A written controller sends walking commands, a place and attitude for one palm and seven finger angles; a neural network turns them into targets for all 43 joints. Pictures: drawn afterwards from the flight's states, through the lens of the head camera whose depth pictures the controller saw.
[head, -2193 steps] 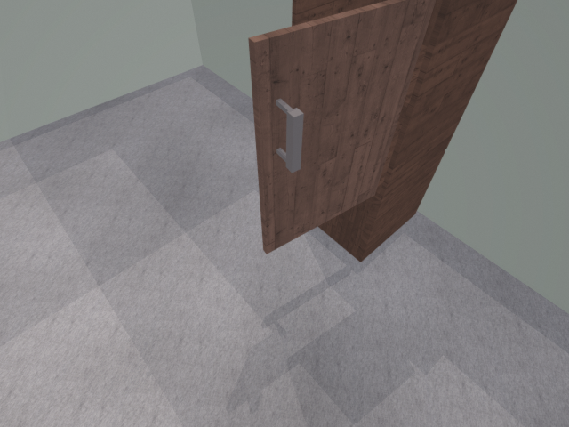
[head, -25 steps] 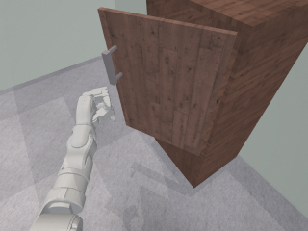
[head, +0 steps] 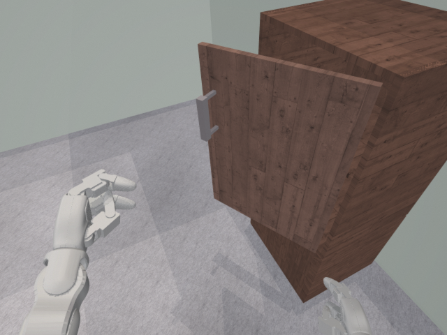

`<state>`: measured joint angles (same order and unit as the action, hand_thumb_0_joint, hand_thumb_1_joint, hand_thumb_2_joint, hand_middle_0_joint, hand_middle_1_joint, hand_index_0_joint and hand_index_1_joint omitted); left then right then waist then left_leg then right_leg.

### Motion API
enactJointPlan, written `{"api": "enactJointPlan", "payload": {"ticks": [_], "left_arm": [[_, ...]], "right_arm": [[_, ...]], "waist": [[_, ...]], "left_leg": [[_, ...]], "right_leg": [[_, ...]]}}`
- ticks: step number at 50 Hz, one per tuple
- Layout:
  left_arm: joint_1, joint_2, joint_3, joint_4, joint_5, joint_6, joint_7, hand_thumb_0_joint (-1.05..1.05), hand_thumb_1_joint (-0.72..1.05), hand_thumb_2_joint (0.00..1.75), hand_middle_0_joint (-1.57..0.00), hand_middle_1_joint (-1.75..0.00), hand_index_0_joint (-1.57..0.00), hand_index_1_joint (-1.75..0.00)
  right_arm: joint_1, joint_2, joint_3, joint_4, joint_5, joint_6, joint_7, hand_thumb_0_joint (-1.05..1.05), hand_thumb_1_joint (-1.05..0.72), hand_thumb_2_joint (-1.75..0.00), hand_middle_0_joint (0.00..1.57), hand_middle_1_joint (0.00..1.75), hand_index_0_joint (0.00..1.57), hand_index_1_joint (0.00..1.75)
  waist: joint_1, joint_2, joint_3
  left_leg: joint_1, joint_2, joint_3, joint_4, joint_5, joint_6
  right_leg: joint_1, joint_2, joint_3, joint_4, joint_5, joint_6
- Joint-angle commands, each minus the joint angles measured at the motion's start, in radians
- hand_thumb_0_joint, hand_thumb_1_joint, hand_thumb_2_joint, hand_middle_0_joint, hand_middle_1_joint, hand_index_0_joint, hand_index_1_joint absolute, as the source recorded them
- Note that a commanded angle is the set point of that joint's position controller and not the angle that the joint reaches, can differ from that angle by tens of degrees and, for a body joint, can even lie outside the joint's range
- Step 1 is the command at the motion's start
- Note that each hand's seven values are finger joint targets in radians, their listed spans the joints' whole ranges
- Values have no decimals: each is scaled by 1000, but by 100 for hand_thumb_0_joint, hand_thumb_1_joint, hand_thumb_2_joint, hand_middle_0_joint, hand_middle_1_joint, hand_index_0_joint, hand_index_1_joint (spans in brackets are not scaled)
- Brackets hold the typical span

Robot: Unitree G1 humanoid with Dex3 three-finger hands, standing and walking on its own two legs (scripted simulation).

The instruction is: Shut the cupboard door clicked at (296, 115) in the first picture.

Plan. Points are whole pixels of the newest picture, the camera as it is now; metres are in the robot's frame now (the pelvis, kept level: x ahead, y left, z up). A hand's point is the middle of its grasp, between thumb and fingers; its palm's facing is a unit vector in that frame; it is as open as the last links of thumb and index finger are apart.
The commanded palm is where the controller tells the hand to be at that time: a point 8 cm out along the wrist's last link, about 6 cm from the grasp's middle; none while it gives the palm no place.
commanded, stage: draw the hand back to the body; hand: left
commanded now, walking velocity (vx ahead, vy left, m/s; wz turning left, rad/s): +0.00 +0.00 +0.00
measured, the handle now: (208, 115) +0.64 +0.12 +0.06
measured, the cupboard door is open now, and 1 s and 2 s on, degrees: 29 29 29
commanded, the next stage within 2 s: step back with the hand held close in 0.66 s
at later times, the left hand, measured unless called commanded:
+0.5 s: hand (44, 242) +0.19 +0.28 +0.15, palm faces +0.49 -0.78 -0.39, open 7.2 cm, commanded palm +0.14 +0.31 +0.17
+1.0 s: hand (50, 240) +0.19 +0.27 +0.15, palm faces +0.40 -0.79 -0.47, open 7.4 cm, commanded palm +0.14 +0.31 +0.17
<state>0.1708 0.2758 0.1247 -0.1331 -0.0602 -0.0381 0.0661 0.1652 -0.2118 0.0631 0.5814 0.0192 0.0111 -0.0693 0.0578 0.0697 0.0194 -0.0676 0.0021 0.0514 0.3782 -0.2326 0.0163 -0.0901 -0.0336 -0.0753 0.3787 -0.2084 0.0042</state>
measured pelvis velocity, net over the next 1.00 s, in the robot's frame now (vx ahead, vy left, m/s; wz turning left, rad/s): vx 0.00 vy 0.01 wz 0.00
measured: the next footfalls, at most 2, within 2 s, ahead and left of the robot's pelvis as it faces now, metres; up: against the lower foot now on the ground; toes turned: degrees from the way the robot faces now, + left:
none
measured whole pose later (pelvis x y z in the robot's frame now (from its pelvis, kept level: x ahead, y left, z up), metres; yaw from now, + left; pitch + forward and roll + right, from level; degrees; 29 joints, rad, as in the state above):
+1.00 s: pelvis +0.00 +0.01 -0.01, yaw +0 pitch +0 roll -1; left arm 0.52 0.37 0.37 -0.40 -0.06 -0.14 0.11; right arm 0.18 -0.25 0.00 0.59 0.01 0.00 -0.08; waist 0.02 0.07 -0.01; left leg -0.22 0.00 0.05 0.49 -0.27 0.03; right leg -0.22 -0.04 -0.07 0.44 -0.22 0.02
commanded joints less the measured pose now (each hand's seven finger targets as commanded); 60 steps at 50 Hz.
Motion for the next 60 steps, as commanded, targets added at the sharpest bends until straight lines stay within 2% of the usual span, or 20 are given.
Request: {"api": "enactJointPlan", "payload": {"ticks": [1, 5, 7, 14, 15, 17, 20, 28, 35, 39, 40, 41, 44, 49, 51, 52, 53, 56, 57, 60], "left_arm": [[-132, 167, 137, -305, -3, -62, 26, 0, 90, 90, -56, -69, -56, -69], [-15, 206, 211, -370, -4, -69, 34, 0, 90, 90, -45, -57, -45, -57], [81, 234, 261, -361, -8, -68, 39, 0, 90, 90, -39, -51, -39, -51], [216, 284, 372, -468, -10, -92, 55, 0, 90, 90, -20, -30, -20, -30], [205, 242, 330, -453, -6, -90, 53, 0, 90, 90, -20, -30, -20, -30], [167, 221, 294, -441, 1, -89, 55, 0, 90, 90, -20, -30, -20, -30], [139, 229, 297, -417, 4, -89, 62, 0, 90, 90, -20, -30, -20, -30], [170, 261, 339, -464, 1, -102, 66, 0, 90, 90, -20, -30, -20, -30], [186, 245, 337, -431, -5, -93, 57, 0, 90, 90, -20, -30, -20, -30], [191, 244, 335, -421, -7, -91, 54, 0, 90, 90, -20, -30, -20, -30], [88, 340, 421, -483, -3, -129, 62, 0, 90, 90, -20, -30, -20, -30], [177, 287, 377, -421, -2, -139, 59, 0, 90, 90, -20, -30, -20, -30], [256, 275, 363, -446, 2, -158, 63, 0, 90, 90, -20, -30, -20, -30], [336, 310, 403, -483, -7, -158, 77, 0, 90, 90, -20, -30, -20, -30], [350, 325, 420, -493, -10, -156, 83, 0, 90, 90, -20, -30, -20, -30], [353, 346, 439, -501, -10, -156, 84, 0, 90, 90, -20, -30, -20, -30], [361, 330, 426, -500, -11, -156, 85, 0, 90, 90, -20, -30, -20, -30], [373, 332, 429, -519, -11, -160, 91, 0, 90, 90, -20, -30, -20, -30], [375, 350, 447, -528, -8, -163, 91, 0, 90, 90, -20, -30, -20, -30], [376, 324, 433, -519, -5, -172, 94, 0, 90, 90, -20, -30, -20, -30]], "right_arm": [[-112, -106, -54, -148, -12, -54, -11, 0, -90, -90, 20, 30, 20, 30], [-112, -105, -60, -143, -12, -66, -8, 0, -90, -90, 20, 30, 20, 30], [-108, -112, -68, -138, -15, -74, -9, 0, -90, -90, 20, 30, 20, 30], [-100, -109, -81, -131, -8, -110, -6, 0, -90, -90, 20, 30, 20, 30], [-97, -109, -78, -124, -9, -116, -6, 0, -90, -90, 20, 30, 20, 30], [-90, -121, -84, -113, -9, -130, -8, 0, -90, -90, 20, 30, 20, 30], [-84, -127, -87, -110, -11, -138, -16, 0, -90, -90, 20, 30, 20, 30], [-95, -114, -82, -111, -14, -150, -16, 0, -90, -90, 20, 30, 20, 30], [-95, -109, -78, -112, -14, -145, -11, 0, -90, -90, 20, 30, 20, 30], [-96, -112, -82, -115, -13, -139, -13, 0, -90, -90, 20, 30, 20, 30], [-99, -139, -91, -151, -3, -116, -10, 0, -90, -90, 20, 30, 20, 30], [-89, -130, -91, -132, -10, -106, -13, 0, -90, -90, 20, 30, 20, 30], [-87, -129, -100, -139, -11, -83, -14, 0, -90, -90, 20, 30, 20, 30], [-83, -136, -114, -168, -5, -42, -24, 0, -90, -90, 20, 30, 20, 30], [-82, -137, -119, -182, -2, -26, -28, 0, -90, -90, 20, 30, 20, 30], [-88, -142, -119, -182, -3, -23, -31, 0, -90, -90, 20, 30, 20, 30], [-86, -133, -116, -189, 0, -18, -33, 0, -90, -90, 20, 30, 20, 30], [-81, -142, -118, -203, 0, -13, -36, 0, -90, -90, 20, 30, 20, 30], [-88, -150, -119, -200, -3, -16, -37, 0, -90, -90, 20, 30, 20, 30], [-78, -148, -116, -206, -1, -23, -37, 0, -90, -90, 20, 30, 20, 30]], "waist": [[-20, -37, -117], [-6, -14, -120], [3, -45, -105], [13, 23, -88], [3, 34, -58], [-9, 1, -34], [-7, -41, -37], [11, 23, -78], [7, 13, -31], [7, -11, -44], [-32, -10, -2], [-37, -55, -33], [-43, -49, -110], [-48, -51, -204], [-48, -71, -214], [-46, -49, -214], [-48, -61, -211], [-47, -25, -193], [-42, -3, -188], [-45, 1, -147]], "left_leg": [[0, 3, -36, -57, 192, 2], [-8, 6, -39, -49, 232, -6], [-27, 9, -37, -45, 245, -4], [-42, 15, -36, -38, 250, -11], [-47, 13, -31, -39, 238, -9], [-44, 17, -35, -48, 208, -7], [-43, 13, -37, -51, 178, 2], [-46, 8, -36, -47, 196, -4], [-60, 13, -33, -54, 181, -8], [-54, 13, -29, -52, 171, 0], [-150, 39, -40, 5, 85, 21], [-145, 34, -52, 34, 68, 21], [-133, 37, -50, 78, 138, 16], [-140, 67, -59, 91, 356, 6], [-158, 74, -59, 95, 371, 5], [-173, 75, -66, 90, 371, 4], [-184, 81, -66, 88, 365, 4], [-250, 98, -88, 53, 302, 16], [-280, 107, -105, 30, 260, 22], [-410, 126, -122, -11, 72, 44]], "right_leg": [[41, 32, 22, -42, 155, -19], [53, 30, 18, -30, 174, -19], [63, 28, 19, -32, 187, -17], [44, 27, 16, -23, 162, -16], [21, 25, 15, -26, 154, -15], [-3, 25, 12, -37, 119, -13], [-9, 26, 13, -35, 96, -12], [43, 22, 22, -31, 122, -19], [18, 27, 18, -39, 108, -17], [22, 25, 24, -47, 102, -14], [-55, -32, 109, -86, 122, -19], [-70, -66, 120, -91, 107, -28], [-73, -96, 124, -46, 200, -40], [-24, -81, 93, 78, 429, -25], [-22, -75, 95, 99, 453, -18], [-19, -78, 96, 110, 454, -20], [-21, -76, 95, 119, 444, -17], [-17, -49, 90, 146, 359, -6], [-9, -40, 88, 155, 318, -3], [16, -23, 95, 182, 208, 5]]}}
